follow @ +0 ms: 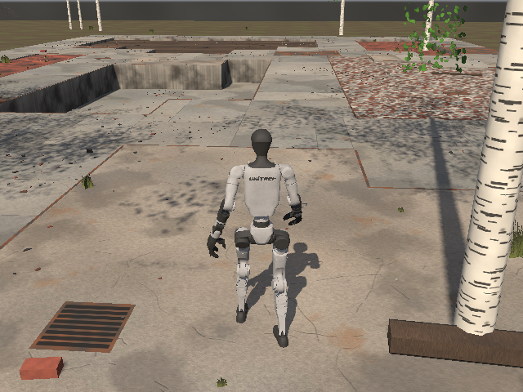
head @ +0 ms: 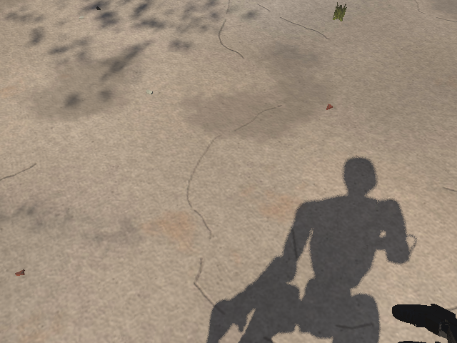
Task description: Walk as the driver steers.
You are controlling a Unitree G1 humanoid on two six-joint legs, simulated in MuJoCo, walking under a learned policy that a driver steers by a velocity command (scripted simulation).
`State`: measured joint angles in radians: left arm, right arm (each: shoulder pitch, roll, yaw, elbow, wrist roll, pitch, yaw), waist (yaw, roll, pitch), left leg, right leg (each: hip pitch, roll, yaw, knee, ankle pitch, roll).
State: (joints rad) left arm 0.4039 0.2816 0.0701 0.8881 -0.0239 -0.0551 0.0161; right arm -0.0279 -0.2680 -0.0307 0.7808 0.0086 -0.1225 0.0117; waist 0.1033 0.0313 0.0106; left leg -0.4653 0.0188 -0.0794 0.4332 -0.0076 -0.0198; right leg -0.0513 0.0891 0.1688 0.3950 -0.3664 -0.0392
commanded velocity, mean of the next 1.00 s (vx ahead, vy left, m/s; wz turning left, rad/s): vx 0.50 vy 0.00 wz -0.38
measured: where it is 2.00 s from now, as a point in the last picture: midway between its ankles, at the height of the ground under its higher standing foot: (327, 185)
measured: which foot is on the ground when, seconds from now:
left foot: up 0.00-0.00, down 0.02-0.54, up 0.56-1.00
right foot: down 0.00-0.02, up 0.04-0.52, down 0.54-1.00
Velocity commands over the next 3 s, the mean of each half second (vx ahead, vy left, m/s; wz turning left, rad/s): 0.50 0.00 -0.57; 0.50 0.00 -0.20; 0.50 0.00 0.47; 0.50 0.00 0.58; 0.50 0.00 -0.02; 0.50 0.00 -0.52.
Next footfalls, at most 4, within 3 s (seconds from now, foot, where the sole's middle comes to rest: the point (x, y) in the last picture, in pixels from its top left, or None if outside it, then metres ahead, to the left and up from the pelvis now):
0.02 left None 0.17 0.13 -0.77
0.54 right None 0.40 -0.18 -0.77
1.08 left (298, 254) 0.77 -0.10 -0.77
1.56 right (372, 206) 0.99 -0.36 -0.77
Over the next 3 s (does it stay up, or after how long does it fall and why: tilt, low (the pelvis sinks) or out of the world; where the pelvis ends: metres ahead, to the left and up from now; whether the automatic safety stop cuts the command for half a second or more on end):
stays up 1.62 -0.12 0.01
